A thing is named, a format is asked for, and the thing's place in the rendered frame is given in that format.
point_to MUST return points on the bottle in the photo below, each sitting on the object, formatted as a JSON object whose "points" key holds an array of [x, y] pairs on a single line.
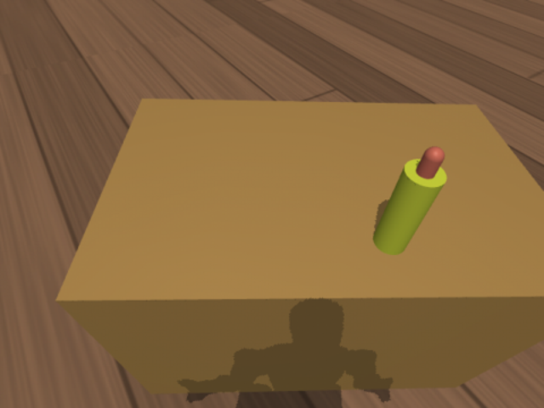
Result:
{"points": [[418, 186]]}

